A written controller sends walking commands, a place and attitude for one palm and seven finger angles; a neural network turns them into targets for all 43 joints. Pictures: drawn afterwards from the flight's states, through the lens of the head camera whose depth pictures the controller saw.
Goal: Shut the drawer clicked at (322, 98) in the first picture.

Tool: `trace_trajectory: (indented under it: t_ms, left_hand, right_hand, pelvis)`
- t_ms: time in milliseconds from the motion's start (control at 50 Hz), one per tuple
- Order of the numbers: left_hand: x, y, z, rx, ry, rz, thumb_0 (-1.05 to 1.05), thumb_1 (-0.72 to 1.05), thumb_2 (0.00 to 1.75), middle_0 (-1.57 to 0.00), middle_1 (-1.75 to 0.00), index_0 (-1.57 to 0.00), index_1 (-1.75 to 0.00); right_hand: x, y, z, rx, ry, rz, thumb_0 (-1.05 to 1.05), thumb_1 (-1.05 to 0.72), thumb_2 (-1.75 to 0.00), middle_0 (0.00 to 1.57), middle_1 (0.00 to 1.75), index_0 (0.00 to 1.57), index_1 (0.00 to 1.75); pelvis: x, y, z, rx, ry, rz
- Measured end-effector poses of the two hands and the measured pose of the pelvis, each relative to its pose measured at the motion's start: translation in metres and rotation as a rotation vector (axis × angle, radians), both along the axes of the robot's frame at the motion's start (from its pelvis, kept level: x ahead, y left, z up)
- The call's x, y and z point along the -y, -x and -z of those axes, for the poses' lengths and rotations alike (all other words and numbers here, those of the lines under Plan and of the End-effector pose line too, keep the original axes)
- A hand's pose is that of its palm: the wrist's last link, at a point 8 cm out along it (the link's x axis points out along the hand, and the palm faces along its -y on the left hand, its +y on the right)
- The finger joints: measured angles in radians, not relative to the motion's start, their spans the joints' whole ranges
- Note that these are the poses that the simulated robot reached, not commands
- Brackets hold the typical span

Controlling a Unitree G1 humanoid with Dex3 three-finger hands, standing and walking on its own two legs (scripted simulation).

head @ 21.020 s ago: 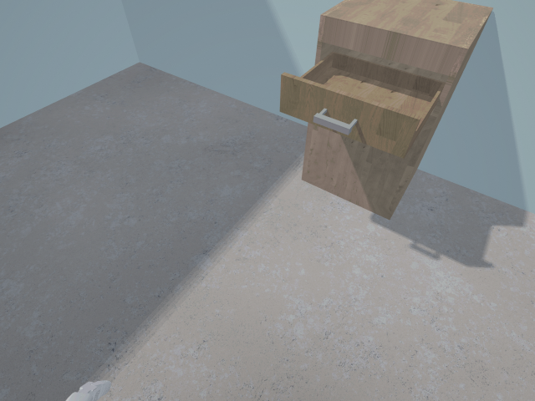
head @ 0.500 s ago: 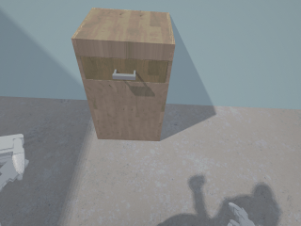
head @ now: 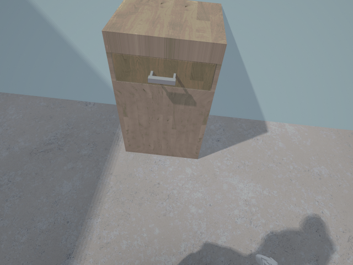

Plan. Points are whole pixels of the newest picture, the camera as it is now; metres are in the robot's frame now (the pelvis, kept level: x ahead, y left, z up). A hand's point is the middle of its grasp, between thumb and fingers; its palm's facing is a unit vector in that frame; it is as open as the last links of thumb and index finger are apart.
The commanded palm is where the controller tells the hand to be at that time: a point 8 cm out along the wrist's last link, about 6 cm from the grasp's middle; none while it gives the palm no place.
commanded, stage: let the arm hang, fingers relaxed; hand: left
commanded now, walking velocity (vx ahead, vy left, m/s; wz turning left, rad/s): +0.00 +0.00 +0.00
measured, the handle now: (162, 77) +0.87 +0.10 -0.09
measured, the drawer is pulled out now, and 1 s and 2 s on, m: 0.00 0.00 0.00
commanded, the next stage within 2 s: look to check the result in 0.84 s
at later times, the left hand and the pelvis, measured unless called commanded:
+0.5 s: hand out of the picture -0.03 +0.20 -0.16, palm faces +0.02 -0.97 -0.24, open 6.8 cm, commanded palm none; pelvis -0.01 +0.01 +0.01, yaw -1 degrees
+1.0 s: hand out of the picture +0.01 +0.16 -0.16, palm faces +0.01 -0.98 -0.19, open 7.3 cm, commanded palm none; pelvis +0.00 -0.01 +0.02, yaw -1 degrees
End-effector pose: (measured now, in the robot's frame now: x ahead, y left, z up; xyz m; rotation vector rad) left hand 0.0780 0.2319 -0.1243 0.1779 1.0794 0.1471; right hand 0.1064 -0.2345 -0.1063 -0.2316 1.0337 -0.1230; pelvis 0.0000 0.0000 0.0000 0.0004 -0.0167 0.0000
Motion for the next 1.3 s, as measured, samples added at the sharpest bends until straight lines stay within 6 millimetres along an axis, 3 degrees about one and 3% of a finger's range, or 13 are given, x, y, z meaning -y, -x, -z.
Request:
trace_trajectory:
  t_ms: [80, 180, 260, 320, 400, 500, 720, 920, 1120, 1300]
  left_hand:
    - [-0.01, 0.05, 0.016, -0.158, 0.03, -0.049, 0.01, 0.91, 0.89, -1.03, -1.29, -1.03, -1.22]
    - [-0.019, 0.103, 0.011, -0.316, 0.026, -0.075, 0.01, 0.91, 0.89, -0.84, -1.05, -0.84, -1.01]
    - [-0.025, 0.129, 0.002, -0.395, 0.004, -0.089, 0.01, 0.91, 0.89, -0.69, -0.86, -0.68, -0.84]
    - [-0.027, 0.138, -0.003, -0.422, -0.011, -0.094, 0.01, 0.91, 0.89, -0.57, -0.72, -0.57, -0.71]
    - [-0.026, 0.135, -0.005, -0.42, -0.022, -0.089, 0.0, 0.91, 0.89, -0.42, -0.55, -0.42, -0.55]
    - [-0.019, 0.115, -0.002, -0.376, -0.016, -0.071, 0.0, 0.91, 0.89, -0.29, -0.4, -0.29, -0.41]
    - [0.01, 0.068, 0.006, -0.282, 0.031, -0.024, 0.0, 0.91, 0.89, -0.21, -0.31, -0.21, -0.31]
    - [0.016, 0.07, 0.005, -0.313, 0.032, -0.041, 0.0, 0.92, 0.89, -0.2, -0.3, -0.2, -0.3]
    - [0.024, 0.079, 0.005, -0.348, 0.033, -0.057, 0.0, 0.91, 0.89, -0.2, -0.3, -0.2, -0.3]
    - [0.029, 0.075, 0.005, -0.345, 0.038, -0.056, 0.0, 0.91, 0.89, -0.2, -0.3, -0.2, -0.3]
  right_hand:
    - [-0.001, 0.033, 0.0, -0.129, 0.026, 0.007, 0.01, -0.91, -0.89, 0.2, 0.3, 0.2, 0.3]
    - [-0.006, 0.068, 0.009, -0.243, 0.013, 0.038, 0.01, -0.91, -0.89, 0.2, 0.3, 0.2, 0.3]
    - [-0.012, 0.091, 0.018, -0.3, -0.017, 0.064, 0.0, -0.91, -0.89, 0.2, 0.3, 0.2, 0.3]
    - [-0.017, 0.104, 0.023, -0.329, -0.04, 0.082, 0.0, -0.91, -0.89, 0.2, 0.3, 0.2, 0.3]
    - [-0.021, 0.117, 0.027, -0.353, -0.064, 0.103, 0.0, -0.91, -0.89, 0.2, 0.3, 0.2, 0.3]
    - [-0.023, 0.127, 0.029, -0.37, -0.078, 0.126, 0.0, -0.91, -0.89, 0.2, 0.3, 0.2, 0.3]
    - [-0.022, 0.137, 0.028, -0.389, -0.084, 0.16, 0.0, -0.91, -0.89, 0.2, 0.3, 0.2, 0.3]
    - [-0.021, 0.134, 0.028, -0.411, -0.095, 0.164, 0.0, -0.91, -0.89, 0.2, 0.3, 0.2, 0.3]
    - [-0.014, 0.117, 0.029, -0.388, -0.092, 0.159, 0.0, -0.91, -0.89, 0.2, 0.3, 0.2, 0.3]
    - [-0.005, 0.103, 0.028, -0.365, -0.077, 0.151, 0.0, -0.91, -0.89, 0.2, 0.3, 0.2, 0.3]
  pelvis:
    - [-0.001, 0.005, -0.006, 0.005, 0.021, -0.01]
    - [-0.008, 0.01, -0.011, 0.002, 0.028, -0.01]
    - [-0.013, 0.012, -0.013, -0.001, 0.021, -0.005]
    - [-0.014, 0.012, -0.014, -0.001, 0.017, 0.0]
    - [-0.013, 0.011, -0.014, 0.004, 0.012, 0.007]
    - [-0.011, 0.01, -0.015, 0.009, 0.007, 0.013]
    - [-0.003, 0.005, -0.015, 0.01, 0.004, 0.02]
    - [0.004, -0.002, -0.015, 0.006, 0.003, 0.019]
    - [0.01, -0.008, -0.016, 0.011, 0.002, 0.022]
    - [0.014, -0.012, -0.016, 0.012, 0.002, 0.024]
